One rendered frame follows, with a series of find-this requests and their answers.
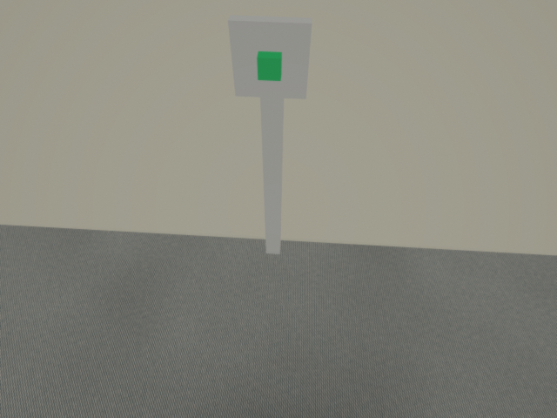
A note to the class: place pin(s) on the button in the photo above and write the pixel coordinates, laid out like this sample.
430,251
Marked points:
269,65

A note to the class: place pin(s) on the panel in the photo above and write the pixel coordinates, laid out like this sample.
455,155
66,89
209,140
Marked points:
292,37

